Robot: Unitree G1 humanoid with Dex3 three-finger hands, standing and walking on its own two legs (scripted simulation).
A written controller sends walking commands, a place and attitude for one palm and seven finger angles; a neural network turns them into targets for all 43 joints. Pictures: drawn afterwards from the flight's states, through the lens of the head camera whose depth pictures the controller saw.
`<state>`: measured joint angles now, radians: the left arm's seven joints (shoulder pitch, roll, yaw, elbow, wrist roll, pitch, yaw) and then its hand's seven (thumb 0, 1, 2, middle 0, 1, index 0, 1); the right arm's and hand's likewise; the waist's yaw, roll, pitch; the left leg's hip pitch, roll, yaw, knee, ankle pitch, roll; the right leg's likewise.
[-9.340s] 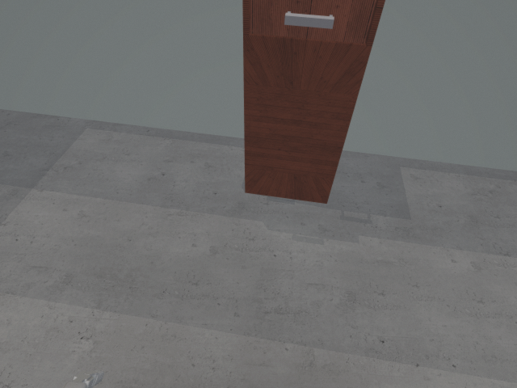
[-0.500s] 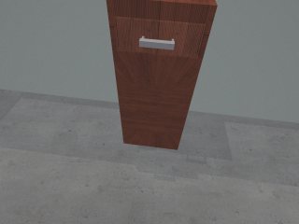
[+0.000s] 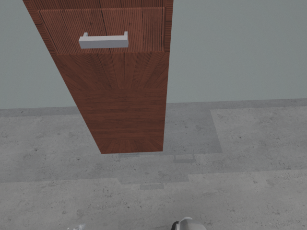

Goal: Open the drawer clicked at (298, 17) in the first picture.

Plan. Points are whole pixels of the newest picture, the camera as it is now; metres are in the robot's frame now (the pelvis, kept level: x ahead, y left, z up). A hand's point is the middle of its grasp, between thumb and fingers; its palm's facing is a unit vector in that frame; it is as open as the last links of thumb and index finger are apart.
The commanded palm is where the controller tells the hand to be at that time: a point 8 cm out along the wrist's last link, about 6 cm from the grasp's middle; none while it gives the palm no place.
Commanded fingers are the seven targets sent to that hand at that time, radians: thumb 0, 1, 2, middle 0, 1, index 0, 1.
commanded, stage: take the last steps up to it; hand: left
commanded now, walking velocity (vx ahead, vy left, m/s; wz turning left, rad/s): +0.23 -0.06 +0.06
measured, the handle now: (105, 38) +0.65 +0.17 +0.15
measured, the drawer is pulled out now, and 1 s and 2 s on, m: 0.00 0.00 0.00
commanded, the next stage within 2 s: come to a stop and stand still in 0.22 s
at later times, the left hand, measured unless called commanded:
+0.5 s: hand out of the picture +0.13 +0.13 -0.16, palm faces +0.14 -0.98 -0.14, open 7.4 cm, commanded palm none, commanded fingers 0.00 0.90 0.90 -0.20 -0.30 -0.20 -0.30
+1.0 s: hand (121, 228) +0.15 +0.10 -0.12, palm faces +0.08 -0.96 -0.28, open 7.4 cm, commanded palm none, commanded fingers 0.00 0.90 0.90 -0.20 -0.30 -0.20 -0.30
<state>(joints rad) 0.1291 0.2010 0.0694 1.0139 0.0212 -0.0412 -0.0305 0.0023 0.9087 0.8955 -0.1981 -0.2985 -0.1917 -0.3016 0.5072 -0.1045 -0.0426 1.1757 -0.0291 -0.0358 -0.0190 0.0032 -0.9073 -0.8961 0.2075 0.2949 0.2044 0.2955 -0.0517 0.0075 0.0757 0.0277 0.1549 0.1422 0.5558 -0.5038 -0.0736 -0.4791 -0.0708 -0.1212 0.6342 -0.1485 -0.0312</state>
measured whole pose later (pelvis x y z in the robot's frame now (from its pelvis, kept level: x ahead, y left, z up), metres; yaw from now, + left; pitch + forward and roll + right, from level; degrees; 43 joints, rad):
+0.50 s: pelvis +0.16 -0.02 +0.02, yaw +2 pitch -1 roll -1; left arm 0.30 0.14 0.02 1.12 0.01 -0.01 0.04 0.00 0.91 0.89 -0.20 -0.30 -0.19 -0.30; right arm 0.15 -0.11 -0.01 1.04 -0.01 -0.03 -0.03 0.00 -0.91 -0.90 0.20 0.29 0.20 0.29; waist 0.05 -0.04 0.02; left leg -0.26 0.04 0.12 0.53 -0.25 0.03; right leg -0.12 -0.01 -0.17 0.48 -0.33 -0.02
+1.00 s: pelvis +0.12 -0.10 +0.03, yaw +1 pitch -1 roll +3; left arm 0.25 0.15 0.03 1.02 0.02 0.01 0.03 0.00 0.90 0.89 -0.20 -0.30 -0.20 -0.30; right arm 0.21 -0.24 -0.07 1.07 -0.02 0.06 0.00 0.00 -0.92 -0.90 0.20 0.29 0.20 0.29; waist 0.02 0.03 0.02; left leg -0.36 0.01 0.01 0.89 -0.36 -0.02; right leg -0.23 -0.03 -0.06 0.48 -0.25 -0.06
